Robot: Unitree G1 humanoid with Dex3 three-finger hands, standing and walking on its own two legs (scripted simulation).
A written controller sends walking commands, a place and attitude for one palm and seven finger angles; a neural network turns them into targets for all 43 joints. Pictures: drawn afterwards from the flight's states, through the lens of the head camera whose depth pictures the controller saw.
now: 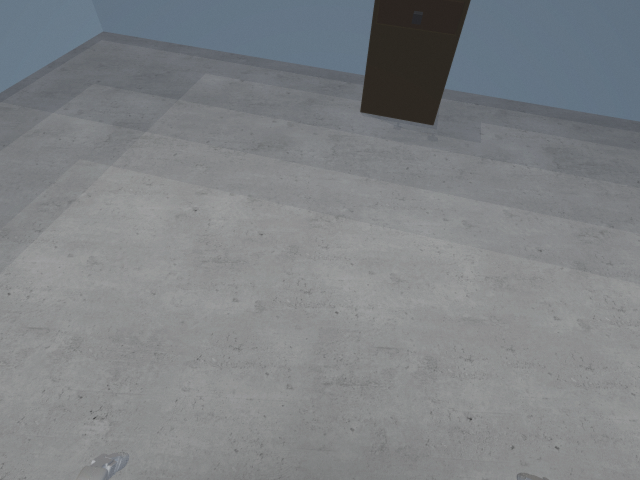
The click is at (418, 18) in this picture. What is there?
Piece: drawer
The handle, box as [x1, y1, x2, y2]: [411, 11, 422, 24]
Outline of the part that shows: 414,11 411,23 419,24 422,12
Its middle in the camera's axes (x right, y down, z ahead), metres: +0.46 -1.06 +1.84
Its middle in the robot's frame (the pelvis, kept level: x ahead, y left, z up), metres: +2.09 -0.37 -0.19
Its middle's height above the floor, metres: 0.57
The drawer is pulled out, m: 0.00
